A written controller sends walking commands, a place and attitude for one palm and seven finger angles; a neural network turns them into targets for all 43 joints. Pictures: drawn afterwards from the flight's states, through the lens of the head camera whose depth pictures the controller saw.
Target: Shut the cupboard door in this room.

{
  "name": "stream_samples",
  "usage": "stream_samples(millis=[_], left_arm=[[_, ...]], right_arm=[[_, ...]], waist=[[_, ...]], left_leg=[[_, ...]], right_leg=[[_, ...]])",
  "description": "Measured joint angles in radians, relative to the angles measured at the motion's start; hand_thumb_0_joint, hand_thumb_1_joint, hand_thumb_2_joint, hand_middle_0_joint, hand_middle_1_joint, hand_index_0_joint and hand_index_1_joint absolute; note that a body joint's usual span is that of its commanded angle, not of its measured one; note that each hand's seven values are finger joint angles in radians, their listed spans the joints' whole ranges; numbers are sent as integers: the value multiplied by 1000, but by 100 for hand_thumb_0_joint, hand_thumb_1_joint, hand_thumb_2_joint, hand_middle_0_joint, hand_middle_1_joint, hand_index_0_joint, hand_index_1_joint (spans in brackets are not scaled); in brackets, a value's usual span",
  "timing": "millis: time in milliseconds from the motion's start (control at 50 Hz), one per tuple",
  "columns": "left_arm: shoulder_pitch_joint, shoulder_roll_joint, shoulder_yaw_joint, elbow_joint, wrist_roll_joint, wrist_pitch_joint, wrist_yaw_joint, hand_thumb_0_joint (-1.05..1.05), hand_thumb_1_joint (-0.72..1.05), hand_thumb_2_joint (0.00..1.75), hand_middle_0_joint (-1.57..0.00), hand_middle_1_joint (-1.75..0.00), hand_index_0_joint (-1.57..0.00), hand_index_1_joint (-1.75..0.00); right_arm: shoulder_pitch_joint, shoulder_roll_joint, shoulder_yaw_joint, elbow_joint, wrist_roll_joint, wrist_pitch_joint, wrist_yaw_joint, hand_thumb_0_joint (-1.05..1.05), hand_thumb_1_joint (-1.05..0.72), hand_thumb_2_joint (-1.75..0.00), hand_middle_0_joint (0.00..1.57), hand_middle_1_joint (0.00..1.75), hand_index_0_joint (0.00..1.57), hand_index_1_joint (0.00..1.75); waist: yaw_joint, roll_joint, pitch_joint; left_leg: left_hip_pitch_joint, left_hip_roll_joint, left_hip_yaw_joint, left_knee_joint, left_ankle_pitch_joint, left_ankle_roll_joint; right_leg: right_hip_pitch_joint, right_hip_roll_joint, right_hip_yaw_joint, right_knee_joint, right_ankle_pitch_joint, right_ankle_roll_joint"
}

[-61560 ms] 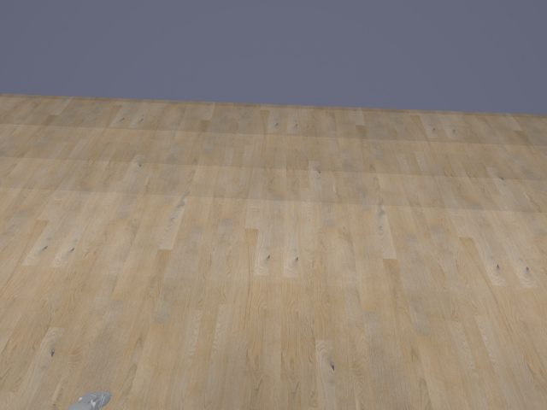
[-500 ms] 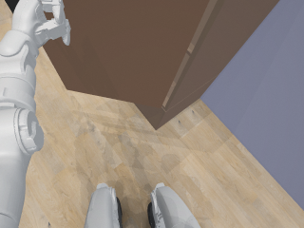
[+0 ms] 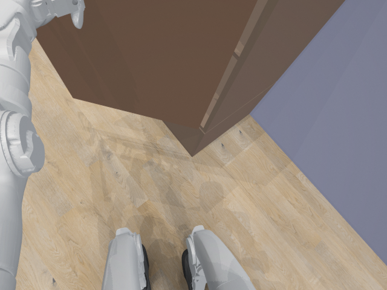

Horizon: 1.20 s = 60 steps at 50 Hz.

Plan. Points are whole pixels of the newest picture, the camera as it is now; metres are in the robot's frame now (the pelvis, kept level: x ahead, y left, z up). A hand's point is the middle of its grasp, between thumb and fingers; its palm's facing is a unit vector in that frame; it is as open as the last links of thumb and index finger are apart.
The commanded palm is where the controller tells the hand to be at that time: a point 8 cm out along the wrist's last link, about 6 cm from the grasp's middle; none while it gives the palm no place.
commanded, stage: pull the fist back off the door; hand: left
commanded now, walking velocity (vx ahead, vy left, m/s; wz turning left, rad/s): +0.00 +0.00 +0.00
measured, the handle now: out of the picture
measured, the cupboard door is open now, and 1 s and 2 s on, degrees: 39 34 34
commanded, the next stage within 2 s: draw the hand back to the body in 0.96 s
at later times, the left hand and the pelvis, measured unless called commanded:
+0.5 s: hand (94, 0) +0.61 +0.10 +0.11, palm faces +0.08 -1.00 +0.00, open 3.1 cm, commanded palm +0.56 +0.13 +0.12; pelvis +0.01 -0.01 +0.02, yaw +0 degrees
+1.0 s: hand (94, 46) +0.51 +0.10 +0.11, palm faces +0.06 -1.00 -0.02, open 3.1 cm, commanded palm +0.50 +0.14 +0.12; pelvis +0.02 -0.01 +0.04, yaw +3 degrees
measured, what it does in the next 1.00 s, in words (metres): stands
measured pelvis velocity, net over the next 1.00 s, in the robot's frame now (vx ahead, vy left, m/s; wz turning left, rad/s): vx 0.02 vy -0.01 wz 0.05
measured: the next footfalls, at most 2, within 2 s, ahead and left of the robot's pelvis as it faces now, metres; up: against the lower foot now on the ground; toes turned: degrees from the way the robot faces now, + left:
none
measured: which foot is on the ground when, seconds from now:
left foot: down 0.00-1.00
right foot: down 0.00-1.00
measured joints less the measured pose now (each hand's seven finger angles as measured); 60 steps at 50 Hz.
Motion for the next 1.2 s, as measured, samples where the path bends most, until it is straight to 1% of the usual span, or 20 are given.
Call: stream_samples(millis=[100,120,160,200,240,260,280,300,340,440,500,560,660,780,880,940,1000,1100,1160,1200], left_arm=[[-41,3,-25,9,5,11,2,4,100,99,-130,-150,-130,-150],[-48,-8,4,10,2,20,27,5,99,99,-130,-150,-130,-150],[-53,-46,68,6,-7,32,155,5,95,97,-130,-150,-130,-150],[-46,-89,115,-16,5,27,318,4,92,95,-130,-150,-130,-150],[-23,-122,136,-49,58,0,469,4,90,94,-130,-150,-130,-150],[-6,-132,136,-64,89,-17,522,3,90,93,-130,-150,-130,-150],[11,-138,129,-76,115,-34,557,3,90,93,-130,-150,-130,-150],[30,-144,122,-86,133,-47,576,3,89,92,-130,-150,-130,-150],[64,-155,116,-98,140,-63,574,3,90,92,-130,-150,-130,-150],[147,-183,166,-92,93,-73,526,2,90,91,-130,-150,-130,-150],[207,-196,190,-102,79,-108,524,2,90,91,-130,-150,-130,-150],[264,-210,186,-115,69,-149,520,2,90,90,-130,-150,-130,-150],[358,-256,146,-146,27,-181,494,2,90,90,-130,-150,-130,-150],[467,-344,73,-223,-12,-237,493,2,90,90,-130,-150,-130,-150],[522,-407,16,-260,-10,-278,514,2,90,90,-130,-150,-130,-150],[529,-431,-7,-248,-2,-289,533,2,90,90,-130,-150,-130,-150],[504,-434,-7,-203,10,-292,553,2,90,90,-130,-150,-131,-150],[446,-406,11,-154,21,-303,565,2,90,90,-130,-150,-131,-150],[450,-391,41,-176,18,-297,546,2,90,90,-130,-150,-131,-150],[495,-385,59,-228,3,-284,525,2,90,90,-130,-150,-130,-150]], right_arm=[[-18,-3,-1,10,-4,-18,-6,0,-91,-90,20,30,21,30],[-15,-3,-3,1,-7,-16,-5,0,-91,-90,20,30,21,30],[-1,1,-7,-25,-19,-15,11,0,-91,-90,20,30,20,30],[16,10,-12,-49,-40,-10,41,0,-91,-90,20,30,20,30],[31,21,-16,-67,-63,0,75,0,-91,-90,20,30,20,30],[38,26,-18,-72,-71,7,93,0,-91,-90,20,30,20,30],[44,33,-19,-75,-76,17,108,0,-91,-90,20,30,20,30],[50,39,-21,-76,-77,29,119,0,-91,-90,20,30,20,30],[60,51,-20,-71,-71,53,132,0,-91,-90,20,30,20,30],[96,60,-13,-64,-50,91,131,0,-91,-90,20,30,20,30],[119,54,-18,-67,-46,96,130,0,-91,-90,20,30,20,30],[131,46,-28,-67,-41,105,131,0,-91,-90,20,30,20,30],[123,28,-48,-67,-28,122,128,0,-91,-90,20,30,20,30],[67,6,-80,-68,-18,127,120,0,-91,-90,20,30,20,30],[1,-4,-98,-70,-12,130,115,0,-91,-90,19,30,20,30],[-37,-4,-98,-74,-10,133,112,0,-91,-90,19,30,20,30],[-70,4,-87,-77,-10,132,105,0,-91,-90,19,30,20,30],[-88,24,-70,-80,-15,125,101,0,-91,-90,19,30,20,30],[-71,32,-65,-82,-12,134,101,0,-91,-90,19,30,20,30],[-49,36,-63,-87,-4,147,99,0,-91,-90,19,30,20,30]], waist=[[-10,-2,0],[-8,-2,1],[-2,-1,-1],[-1,-1,-6],[-5,2,-10],[-8,5,-12],[-10,8,-13],[-12,10,-11],[-12,15,-5],[-5,22,-3],[4,25,-10],[18,21,-15],[50,7,-21],[89,-14,-26],[114,-26,-33],[122,-26,-35],[118,-26,-36],[103,-24,-37],[104,-19,-37],[112,-15,-34]], left_leg=[[-25,0,-7,19,-4,-2],[-30,2,-8,23,-5,-3],[-39,5,-10,26,-4,-6],[-47,5,-9,22,-1,-8],[-50,4,-8,16,3,-10],[-50,4,-7,12,4,-11],[-47,3,-5,7,6,-12],[-40,3,-4,1,7,-12],[-17,4,0,-16,10,-14],[65,10,17,-78,17,-16],[118,13,29,-113,19,-19],[168,11,39,-142,18,-21],[238,0,43,-183,23,-22],[284,-16,37,-206,30,-22],[305,-25,35,-206,30,-19],[313,-29,36,-203,31,-18],[308,-32,35,-195,34,-17],[278,-31,36,-175,38,-17],[274,-26,43,-172,38,-17],[296,-22,54,-186,40,-17]], right_leg=[[-23,1,-7,19,-6,-3],[-27,3,-8,21,-6,-4],[-36,5,-9,22,-4,-4],[-45,5,-8,21,-1,-4],[-50,5,-8,18,1,-5],[-51,4,-6,16,2,-5],[-49,3,-5,13,3,-6],[-44,3,-3,8,4,-7],[-24,4,1,-7,8,-8],[48,9,21,-66,22,-10],[94,11,35,-98,28,-11],[139,10,45,-121,28,-11],[206,0,50,-155,28,-11],[257,-14,43,-176,27,-10],[279,-22,40,-172,23,-8],[287,-26,40,-166,21,-6],[281,-29,39,-154,20,-5],[248,-30,38,-126,19,-6],[239,-26,45,-120,21,-7],[255,-23,57,-130,27,-6]])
